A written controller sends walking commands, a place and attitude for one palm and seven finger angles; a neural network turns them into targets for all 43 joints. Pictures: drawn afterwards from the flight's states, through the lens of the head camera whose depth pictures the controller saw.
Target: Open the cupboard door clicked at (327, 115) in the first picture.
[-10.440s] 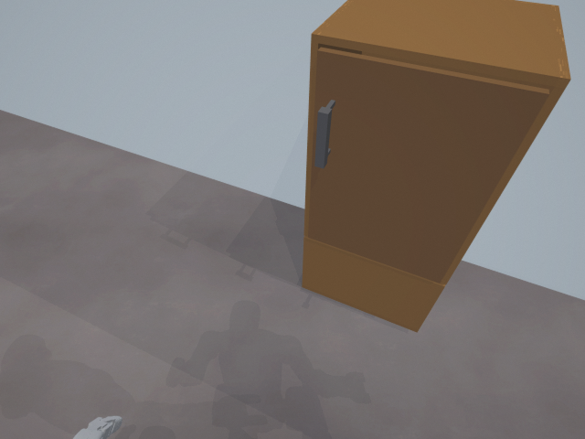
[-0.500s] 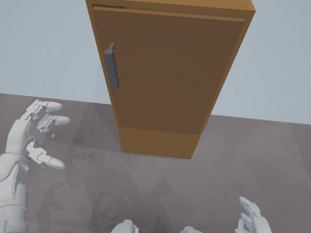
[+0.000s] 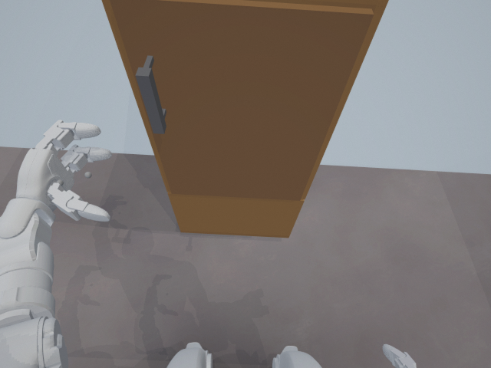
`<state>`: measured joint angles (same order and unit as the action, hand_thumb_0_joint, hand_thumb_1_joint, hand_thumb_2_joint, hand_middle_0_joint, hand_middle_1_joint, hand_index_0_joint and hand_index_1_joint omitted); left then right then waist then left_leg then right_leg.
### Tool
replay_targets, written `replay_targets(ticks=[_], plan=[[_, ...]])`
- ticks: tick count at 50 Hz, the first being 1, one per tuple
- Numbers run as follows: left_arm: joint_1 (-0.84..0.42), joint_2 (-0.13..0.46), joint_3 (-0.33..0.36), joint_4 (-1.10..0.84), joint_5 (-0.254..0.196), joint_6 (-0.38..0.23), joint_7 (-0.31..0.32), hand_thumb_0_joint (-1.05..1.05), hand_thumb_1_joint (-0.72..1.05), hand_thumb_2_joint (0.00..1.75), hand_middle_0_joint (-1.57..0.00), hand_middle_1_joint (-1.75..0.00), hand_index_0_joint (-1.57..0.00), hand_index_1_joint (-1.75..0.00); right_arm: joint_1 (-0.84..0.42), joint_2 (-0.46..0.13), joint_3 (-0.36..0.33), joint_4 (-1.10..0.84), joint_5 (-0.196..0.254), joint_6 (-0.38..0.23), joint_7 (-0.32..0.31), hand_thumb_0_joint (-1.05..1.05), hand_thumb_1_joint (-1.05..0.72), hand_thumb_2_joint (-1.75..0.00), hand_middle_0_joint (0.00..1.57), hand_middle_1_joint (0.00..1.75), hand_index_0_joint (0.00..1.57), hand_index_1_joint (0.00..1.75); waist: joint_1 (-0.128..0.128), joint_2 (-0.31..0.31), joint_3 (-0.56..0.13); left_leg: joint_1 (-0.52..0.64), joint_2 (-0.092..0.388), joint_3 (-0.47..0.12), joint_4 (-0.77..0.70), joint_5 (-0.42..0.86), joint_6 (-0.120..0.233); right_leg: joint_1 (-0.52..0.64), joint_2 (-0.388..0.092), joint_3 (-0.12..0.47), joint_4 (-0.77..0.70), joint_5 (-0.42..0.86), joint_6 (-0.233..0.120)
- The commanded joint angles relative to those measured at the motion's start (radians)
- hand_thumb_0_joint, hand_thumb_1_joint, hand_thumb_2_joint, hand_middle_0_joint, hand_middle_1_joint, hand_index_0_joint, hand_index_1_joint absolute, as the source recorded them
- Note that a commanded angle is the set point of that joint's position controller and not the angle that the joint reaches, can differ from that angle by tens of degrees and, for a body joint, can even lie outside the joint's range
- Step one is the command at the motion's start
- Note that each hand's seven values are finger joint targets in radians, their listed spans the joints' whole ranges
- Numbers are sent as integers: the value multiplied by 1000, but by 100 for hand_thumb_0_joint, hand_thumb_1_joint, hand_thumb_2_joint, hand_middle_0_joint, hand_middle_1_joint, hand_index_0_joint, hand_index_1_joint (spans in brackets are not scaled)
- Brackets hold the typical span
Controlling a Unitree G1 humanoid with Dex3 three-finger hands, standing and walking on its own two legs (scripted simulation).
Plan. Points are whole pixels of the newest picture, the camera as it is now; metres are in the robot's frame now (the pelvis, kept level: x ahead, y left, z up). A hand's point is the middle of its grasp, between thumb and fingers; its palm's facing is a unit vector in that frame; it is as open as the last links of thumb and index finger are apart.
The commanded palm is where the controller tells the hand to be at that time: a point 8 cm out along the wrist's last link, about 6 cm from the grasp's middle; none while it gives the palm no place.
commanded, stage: move the hooked fingers beside the handle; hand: left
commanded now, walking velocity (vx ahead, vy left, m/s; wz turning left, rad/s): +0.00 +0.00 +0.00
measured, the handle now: (154, 96) +0.60 +0.19 +0.06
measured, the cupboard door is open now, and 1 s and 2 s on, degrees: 0 0 0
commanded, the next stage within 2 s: slide the fingers in behind the handle in 1.70 s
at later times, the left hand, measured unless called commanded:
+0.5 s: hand (105, 133) +0.49 +0.25 +0.07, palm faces -0.05 -1.00 +0.00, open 14.0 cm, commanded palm +0.47 +0.30 +0.07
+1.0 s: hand (118, 104) +0.56 +0.24 +0.07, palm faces -0.04 -1.00 +0.00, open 14.0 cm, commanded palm +0.54 +0.28 +0.06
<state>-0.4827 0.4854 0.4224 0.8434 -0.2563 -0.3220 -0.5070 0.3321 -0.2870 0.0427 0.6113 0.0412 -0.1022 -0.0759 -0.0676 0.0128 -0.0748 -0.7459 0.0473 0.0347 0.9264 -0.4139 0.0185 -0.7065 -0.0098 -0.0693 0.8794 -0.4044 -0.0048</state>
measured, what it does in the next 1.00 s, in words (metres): stands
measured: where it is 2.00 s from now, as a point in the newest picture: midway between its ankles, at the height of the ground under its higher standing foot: outside the picture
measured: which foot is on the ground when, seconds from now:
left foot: down 0.00-1.00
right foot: down 0.00-1.00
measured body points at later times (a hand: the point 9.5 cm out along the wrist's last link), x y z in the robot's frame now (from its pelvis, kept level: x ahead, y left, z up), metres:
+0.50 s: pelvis +0.00 +0.01 -0.02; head +0.13 +0.03 +0.41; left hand +0.48 +0.31 +0.07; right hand +0.02 -0.27 -0.12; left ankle +0.02 +0.11 -0.69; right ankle +0.01 -0.12 -0.69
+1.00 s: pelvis +0.01 +0.02 -0.02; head +0.18 +0.04 +0.39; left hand +0.56 +0.30 +0.07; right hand -0.03 -0.25 -0.12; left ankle +0.02 +0.11 -0.69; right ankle +0.01 -0.12 -0.69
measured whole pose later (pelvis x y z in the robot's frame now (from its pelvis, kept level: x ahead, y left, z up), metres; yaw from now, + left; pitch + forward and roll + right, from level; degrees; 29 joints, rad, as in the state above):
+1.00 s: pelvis +0.01 +0.02 -0.02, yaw -3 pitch +25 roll -5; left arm -1.06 0.77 0.51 1.29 -0.06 -0.32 -0.43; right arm 0.42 -0.28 0.07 0.60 -0.01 0.07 -0.04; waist -0.23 0.02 -0.07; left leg -1.03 0.08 0.03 1.06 -0.47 0.04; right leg -0.97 0.02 -0.06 0.95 -0.41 0.02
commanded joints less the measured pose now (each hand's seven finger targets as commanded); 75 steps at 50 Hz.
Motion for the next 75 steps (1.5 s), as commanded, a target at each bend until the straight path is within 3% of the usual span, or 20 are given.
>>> replay_targets(ticks=[1, 9, 11, 17, 24, 27, 32, 33, 37, 42, 45, 47, 49, 51, 55, 61, 64, 68, 72, 75], plan=[[-402, 317, 70, -136, -2, -67, 6, 0, -50, 30, -30, -120, -30, -120, 63, -162, -70, -95, -5, -19, -9, 0, -90, -90, 20, 30, 20, 30, -9, 94, -354, 210, -34, -50, -110, 252, 8, 123, 33, 49, -95, 242, -15], [-530, 369, 84, -21, 24, -92, -5, 0, -50, 30, -30, -120, -30, -120, 108, -170, -72, -80, -12, 23, 2, 0, -90, -90, 20, 30, 20, 30, -32, 108, -417, 212, -25, -52, -69, 315, 10, 91, 42, 49, -61, 292, -15], [-555, 387, 87, 39, 32, -84, -7, 0, -50, 30, -30, -120, -30, -120, 118, -176, -73, -74, -11, 37, 2, 0, -90, -90, 20, 30, 20, 30, -44, 73, -385, 170, -23, -52, -63, 286, 14, 77, 42, 50, -64, 275, -11], [-691, 422, 76, 103, 62, -82, 7, 0, -50, 30, -30, -120, -30, -120, 150, -186, -70, -60, -16, 63, 3, 0, -90, -90, 20, 30, 20, 30, -75, 89, -386, 154, -19, -67, -43, 258, 16, 4, 47, 46, -53, 220, -12], [-778, 495, 114, 104, 94, -98, 27, 0, -50, 30, -30, -120, -30, -120, 198, -192, -69, -47, -28, 90, 10, 0, -90, -90, 20, 30, 20, 30, -77, 169, -513, 231, -9, -84, -10, 366, 8, -25, 55, 39, -21, 266, -15], [-813, 492, 92, 144, 108, -77, 32, 0, -50, 30, -30, -120, -30, -120, 208, -194, -65, -41, -29, 105, 11, 0, -90, -90, 20, 30, 20, 30, -97, 166, -475, 214, -6, -90, -8, 358, 9, -58, 55, 34, -24, 253, -12], [-827, 503, 102, 146, 120, -64, 47, 0, -50, 30, -30, -120, -30, -120, 241, -198, -66, -40, -38, 126, 18, 0, -90, -90, 20, 30, 20, 30, -98, 193, -515, 265, 1, -102, 0, 450, 2, -80, 60, 22, -19, 286, -14], [-831, 480, 92, 169, 117, -61, 50, 0, -50, 30, -30, -120, -30, -120, 251, -197, -65, -39, -40, 131, 19, 0, -90, -90, 20, 30, 20, 30, -112, 162, -506, 267, 4, -106, 7, 468, 5, -98, 65, 17, -13, 292, -15], [-872, 520, 111, 187, 134, -58, 64, 0, -50, 30, -30, -120, -30, -120, 266, -202, -64, -38, -44, 147, 24, 0, -90, -90, 20, 30, 20, 30, -121, 162, -497, 239, 4, -102, 12, 446, 7, -94, 66, 22, -21, 290, -11], [-959, 543, 86, 230, 172, -53, 79, 0, -50, 30, -30, -120, -30, -120, 281, -202, -52, -38, -48, 161, 26, 0, -90, -90, 20, 30, 20, 30, -151, 194, -459, 213, 7, -108, 18, 411, 7, -143, 66, 19, -18, 252, -12], [-1008, 554, 89, 226, 178, -60, 85, 0, -50, 30, -30, -120, -30, -120, 293, -206, -52, -32, -55, 166, 26, 0, -90, -90, 20, 30, 20, 30, -163, 234, -507, 260, 11, -118, 32, 441, 2, -173, 69, 18, -15, 250, -13], [-965, 578, 117, 259, 173, -52, 79, 0, -50, 30, -30, -120, -30, -120, 299, -209, -49, -36, -56, 168, 27, 0, -90, -90, 20, 30, 20, 30, -156, 188, -517, 215, 9, -110, 38, 432, 8, -136, 70, 19, -9, 268, -11], [-948, 594, 125, 233, 174, -52, 69, 0, -50, 30, -30, -120, -30, -120, 310, -208, -49, -42, -58, 175, 28, 0, -90, -90, 20, 30, 20, 30, -140, 223, -568, 248, 9, -112, 37, 501, 4, -109, 69, 18, 1, 316, -13], [-892, 542, 98, 214, 173, -44, 60, 0, -50, 30, -30, -120, -30, -120, 310, -202, -53, -48, -59, 183, 37, 0, -90, -90, 20, 30, 20, 30, -128, 260, -578, 297, 14, -111, 38, 558, -2, -132, 71, 13, -3, 326, -13], [-873, 577, 147, 151, 154, -45, 64, 0, -50, 30, -30, -120, -30, -120, 314, -206, -62, -59, -59, 197, 41, 0, -90, -90, 20, 30, 20, 30, -117, 210, -599, 289, 14, -109, 34, 574, 3, -77, 79, 13, -9, 366, -10], [-895, 580, 146, 141, 156, -62, 89, 0, -50, 30, -30, -120, -30, -120, 300, -198, -62, -52, -53, 198, 41, 0, -90, -90, 20, 30, 20, 30, -134, 195, -518, 234, 6, -91, 25, 492, 12, -61, 81, 23, -24, 355, -9], [-903, 549, 112, 128, 166, -71, 88, 0, -50, 30, -30, -120, -30, -120, 297, -193, -59, -44, -53, 202, 43, 0, -90, -90, 20, 30, 20, 30, -131, 263, -522, 295, 10, -98, 29, 540, 3, -101, 79, 18, -23, 348, -15], [-853, 477, 79, 163, 138, -61, 63, 0, -50, 30, -30, -120, -30, -120, 294, -192, -62, -46, -52, 202, 44, 0, -90, -90, 20, 30, 20, 30, -139, 220, -512, 306, 9, -99, 26, 549, 6, -97, 82, 14, -30, 358, -16], [-853, 461, 58, 223, 128, -37, 50, 0, -50, 30, -30, -120, -30, -120, 271, -196, -56, -53, -46, 203, 39, 0, -90, -90, 20, 30, 20, 30, -150, 166, -441, 206, 1, -87, 16, 427, 14, -91, 77, 17, -36, 315, -10], [-881, 537, 104, 186, 142, -60, 66, 0, -50, 30, -30, -120, -30, -120, 270, -198, -57, -59, -48, 198, 34, 0, -90, -90, 20, 30, 20, 30, -133, 181, -479, 199, -2, -88, 24, 430, 13, -69, 74, 25, -23, 322, -12]])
